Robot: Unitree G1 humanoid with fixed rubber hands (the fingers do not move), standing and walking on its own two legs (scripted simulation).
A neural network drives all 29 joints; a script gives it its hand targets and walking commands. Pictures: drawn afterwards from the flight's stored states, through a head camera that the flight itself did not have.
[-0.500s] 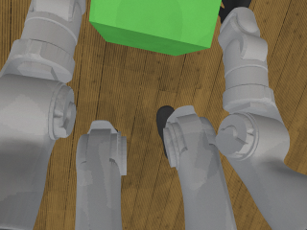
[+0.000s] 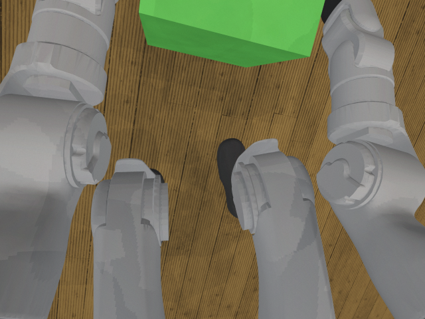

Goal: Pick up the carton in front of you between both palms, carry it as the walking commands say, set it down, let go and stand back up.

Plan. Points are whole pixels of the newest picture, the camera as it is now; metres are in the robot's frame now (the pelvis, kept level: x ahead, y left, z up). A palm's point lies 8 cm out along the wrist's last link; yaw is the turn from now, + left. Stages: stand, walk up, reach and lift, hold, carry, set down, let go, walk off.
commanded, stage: set down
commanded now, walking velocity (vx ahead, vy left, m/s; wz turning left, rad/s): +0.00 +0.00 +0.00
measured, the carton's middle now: out of the picture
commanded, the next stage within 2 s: let go in 1.58 s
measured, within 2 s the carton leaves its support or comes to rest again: neither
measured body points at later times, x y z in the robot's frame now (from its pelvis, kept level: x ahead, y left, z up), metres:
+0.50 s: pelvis +0.00 +0.00 -0.01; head +0.38 +0.02 +0.20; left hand +0.61 +0.13 -0.20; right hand +0.52 -0.25 -0.20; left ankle +0.08 +0.09 -0.35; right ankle +0.13 -0.13 -0.35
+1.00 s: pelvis -0.01 -0.01 +0.07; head +0.35 -0.02 +0.34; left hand +0.63 +0.12 -0.03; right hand +0.52 -0.25 -0.05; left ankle +0.08 +0.09 -0.35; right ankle +0.13 -0.13 -0.35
